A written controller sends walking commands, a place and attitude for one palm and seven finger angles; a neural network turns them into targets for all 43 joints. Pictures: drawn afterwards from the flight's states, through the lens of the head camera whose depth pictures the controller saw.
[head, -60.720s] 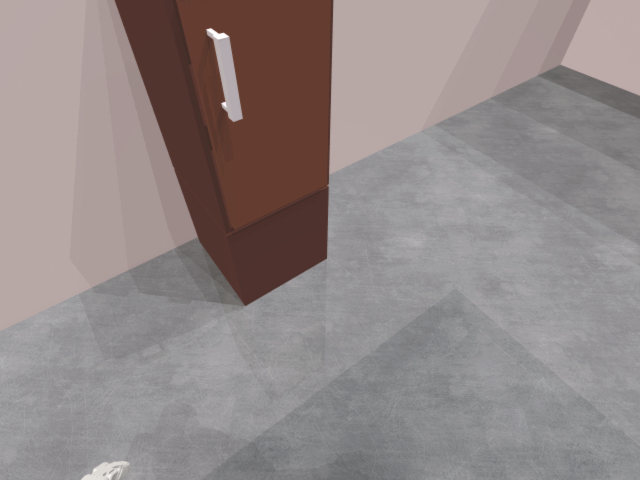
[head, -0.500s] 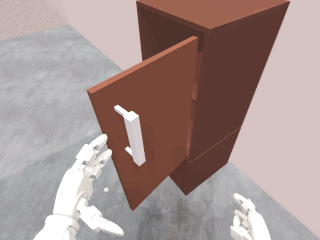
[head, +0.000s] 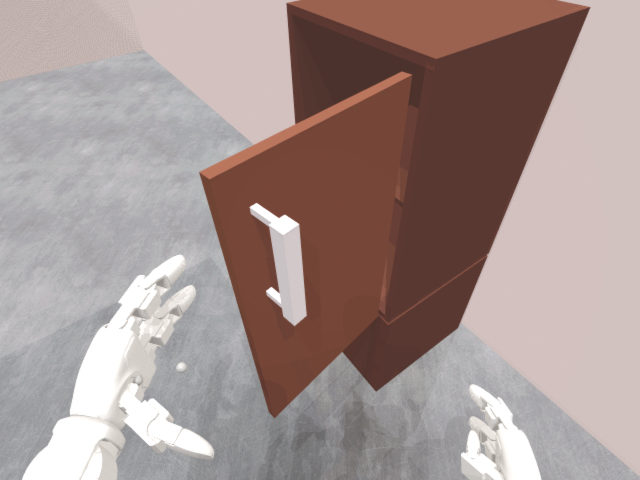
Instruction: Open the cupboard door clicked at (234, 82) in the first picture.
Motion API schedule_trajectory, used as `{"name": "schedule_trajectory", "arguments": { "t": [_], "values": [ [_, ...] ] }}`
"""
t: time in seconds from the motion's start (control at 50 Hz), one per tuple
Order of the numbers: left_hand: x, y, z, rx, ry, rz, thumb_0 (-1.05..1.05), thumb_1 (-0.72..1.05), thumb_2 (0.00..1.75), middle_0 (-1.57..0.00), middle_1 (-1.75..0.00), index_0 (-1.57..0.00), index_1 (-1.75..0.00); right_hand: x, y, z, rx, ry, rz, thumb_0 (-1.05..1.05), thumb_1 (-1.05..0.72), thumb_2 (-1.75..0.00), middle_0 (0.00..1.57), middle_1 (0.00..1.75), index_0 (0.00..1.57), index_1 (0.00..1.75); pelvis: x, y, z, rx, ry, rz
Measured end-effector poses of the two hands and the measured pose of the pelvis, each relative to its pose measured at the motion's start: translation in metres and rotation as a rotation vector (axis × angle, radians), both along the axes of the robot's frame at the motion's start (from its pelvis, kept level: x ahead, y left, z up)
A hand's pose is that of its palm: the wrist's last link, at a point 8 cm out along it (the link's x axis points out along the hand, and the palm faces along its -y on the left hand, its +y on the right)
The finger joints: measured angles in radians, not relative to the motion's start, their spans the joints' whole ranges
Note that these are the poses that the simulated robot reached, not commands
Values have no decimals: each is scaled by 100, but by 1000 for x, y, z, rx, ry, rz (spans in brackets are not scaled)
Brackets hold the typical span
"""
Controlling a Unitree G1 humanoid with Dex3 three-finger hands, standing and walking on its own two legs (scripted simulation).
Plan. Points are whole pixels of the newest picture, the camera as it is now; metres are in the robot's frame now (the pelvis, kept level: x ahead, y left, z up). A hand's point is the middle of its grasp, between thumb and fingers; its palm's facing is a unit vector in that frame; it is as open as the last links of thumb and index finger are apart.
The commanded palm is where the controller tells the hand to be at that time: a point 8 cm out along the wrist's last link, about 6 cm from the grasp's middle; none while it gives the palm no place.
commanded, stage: draw the hand back to the body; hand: left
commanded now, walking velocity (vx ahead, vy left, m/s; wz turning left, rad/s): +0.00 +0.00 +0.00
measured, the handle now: (278, 266) +0.34 +0.09 +0.12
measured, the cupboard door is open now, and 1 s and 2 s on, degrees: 100 100 100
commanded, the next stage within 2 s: step back with the hand held close in 1.28 s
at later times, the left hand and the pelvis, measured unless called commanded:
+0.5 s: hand (116, 347) +0.20 +0.22 +0.14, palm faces +0.30 -0.89 -0.33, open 13.9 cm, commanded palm +0.16 +0.27 +0.17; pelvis +0.01 +0.01 +0.02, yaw -1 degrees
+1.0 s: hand (63, 316) +0.22 +0.27 +0.17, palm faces +0.46 -0.80 -0.39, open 8.1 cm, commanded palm +0.17 +0.30 +0.19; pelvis +0.02 +0.01 +0.02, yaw -1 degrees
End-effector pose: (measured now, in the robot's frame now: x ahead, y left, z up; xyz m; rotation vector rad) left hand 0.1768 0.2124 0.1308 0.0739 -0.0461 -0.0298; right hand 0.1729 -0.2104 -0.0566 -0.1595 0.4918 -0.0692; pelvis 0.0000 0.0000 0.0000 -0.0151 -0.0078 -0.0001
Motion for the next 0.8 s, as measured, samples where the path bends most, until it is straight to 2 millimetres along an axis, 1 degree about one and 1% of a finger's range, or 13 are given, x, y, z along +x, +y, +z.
{"name": "schedule_trajectory", "arguments": {
  "t": [0.14,0.22,0.3,0.38,0.54,0.64,0.8],
  "values": [
    [-6,13,5,7,8,7,-1,-50,30,-16,-30,-15,-30,7,7,6,-8,-23,20,1,-90,-90,21,30,20,30,0,6,2,-5,-13,6],
    [-6,19,10,16,1,13,-1,-47,31,-16,-30,-15,-30,11,11,9,-10,-35,27,1,-90,-90,21,30,20,30,1,9,3,-6,-18,8],
    [-6,29,20,156,-30,152,-1,-39,35,-16,-30,-16,-30,12,14,11,-30,-13,32,1,-90,-90,21,30,20,30,3,9,7,-2,-32,0],
    [-8,37,24,212,-46,254,-1,-28,39,-17,-30,-16,-30,10,16,9,-35,37,32,1,-90,-90,21,30,20,30,5,10,12,1,-41,-6],
    [-7,56,31,294,-37,350,-1,-2,50,-18,-30,-17,-30,7,13,-2,-44,142,22,1,-90,-90,21,30,20,30,13,11,18,3,-55,-12],
    [-4,65,39,324,-51,382,0,15,58,-18,-31,-18,-30,11,9,-4,-44,167,6,1,-90,-90,21,30,20,30,18,12,20,3,-58,-17],
    [-1,77,52,358,-90,425,0,42,70,-20,-31,-19,-30,20,3,-1,-43,165,-11,1,-90,-90,21,30,20,30,22,10,21,4,-64,-22]
  ]
}}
